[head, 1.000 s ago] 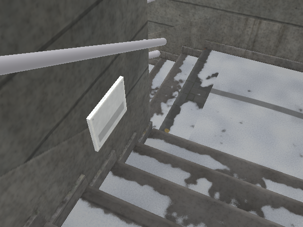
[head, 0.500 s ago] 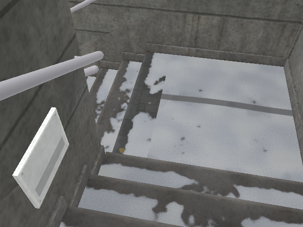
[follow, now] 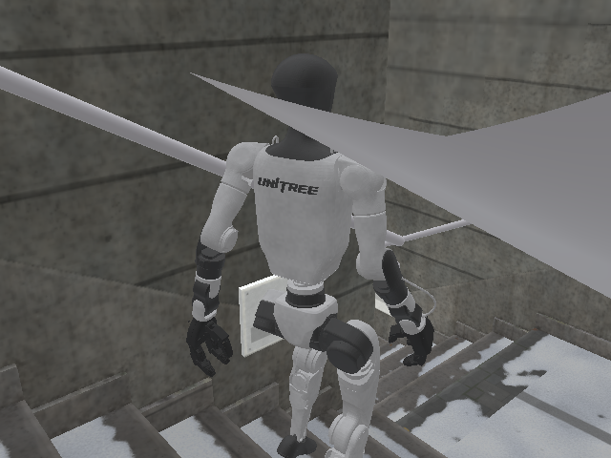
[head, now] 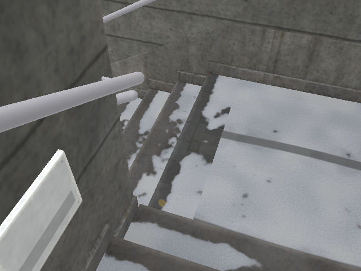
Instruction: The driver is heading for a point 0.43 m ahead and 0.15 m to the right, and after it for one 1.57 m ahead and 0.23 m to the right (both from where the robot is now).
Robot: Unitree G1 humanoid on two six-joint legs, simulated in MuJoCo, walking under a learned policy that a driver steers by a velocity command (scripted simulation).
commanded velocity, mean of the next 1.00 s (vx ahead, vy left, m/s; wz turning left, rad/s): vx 0.30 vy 0.00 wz -0.36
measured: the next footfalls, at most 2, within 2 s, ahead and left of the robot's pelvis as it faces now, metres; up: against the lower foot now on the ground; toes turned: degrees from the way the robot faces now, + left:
left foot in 0.20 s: +0.28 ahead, +0.17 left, -0.17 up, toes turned +2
right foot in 0.72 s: +0.51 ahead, -0.11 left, -0.33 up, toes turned -26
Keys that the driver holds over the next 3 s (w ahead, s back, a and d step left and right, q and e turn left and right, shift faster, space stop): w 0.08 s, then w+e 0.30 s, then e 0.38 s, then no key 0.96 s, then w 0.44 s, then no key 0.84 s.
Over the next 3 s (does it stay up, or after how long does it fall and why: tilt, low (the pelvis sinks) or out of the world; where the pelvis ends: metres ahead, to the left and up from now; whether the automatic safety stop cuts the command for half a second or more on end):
stays up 0.84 -0.15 -0.48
